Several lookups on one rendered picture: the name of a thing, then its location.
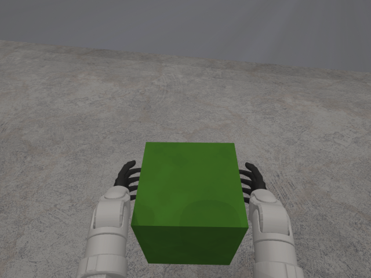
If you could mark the right robot forearm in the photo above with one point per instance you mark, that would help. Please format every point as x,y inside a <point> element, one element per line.
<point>274,248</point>

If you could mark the carton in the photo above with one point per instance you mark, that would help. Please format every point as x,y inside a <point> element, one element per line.
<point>189,206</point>

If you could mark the robot left hand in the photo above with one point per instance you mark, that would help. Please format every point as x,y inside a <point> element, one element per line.
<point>124,180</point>

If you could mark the left robot forearm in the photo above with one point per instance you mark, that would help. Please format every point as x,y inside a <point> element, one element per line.
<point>107,236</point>

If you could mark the robot right hand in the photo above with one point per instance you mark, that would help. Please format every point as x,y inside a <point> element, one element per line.
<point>256,181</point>

